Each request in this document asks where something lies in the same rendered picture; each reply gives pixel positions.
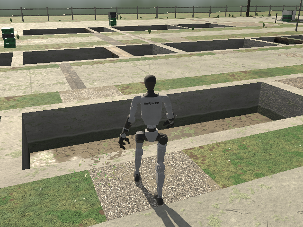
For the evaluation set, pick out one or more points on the robot left upper arm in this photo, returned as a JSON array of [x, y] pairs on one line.
[[136, 100]]

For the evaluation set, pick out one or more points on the robot right forearm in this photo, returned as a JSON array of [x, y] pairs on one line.
[[171, 120]]

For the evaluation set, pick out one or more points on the robot left forearm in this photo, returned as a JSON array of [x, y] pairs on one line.
[[126, 128]]

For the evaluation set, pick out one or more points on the robot left hand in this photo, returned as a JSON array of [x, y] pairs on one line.
[[122, 143]]

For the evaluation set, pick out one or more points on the robot right hand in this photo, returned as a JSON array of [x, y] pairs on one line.
[[167, 122]]

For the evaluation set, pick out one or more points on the robot right shin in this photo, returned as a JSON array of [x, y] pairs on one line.
[[160, 181]]

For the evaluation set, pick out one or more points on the robot right foot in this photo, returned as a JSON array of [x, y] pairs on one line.
[[159, 200]]

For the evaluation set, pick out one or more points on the robot right upper arm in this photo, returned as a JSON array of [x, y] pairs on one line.
[[168, 106]]

